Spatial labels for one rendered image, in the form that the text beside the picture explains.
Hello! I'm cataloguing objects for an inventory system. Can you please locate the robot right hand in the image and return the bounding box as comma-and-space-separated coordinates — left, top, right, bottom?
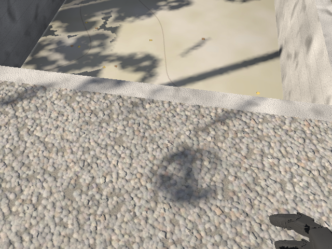
269, 212, 332, 249

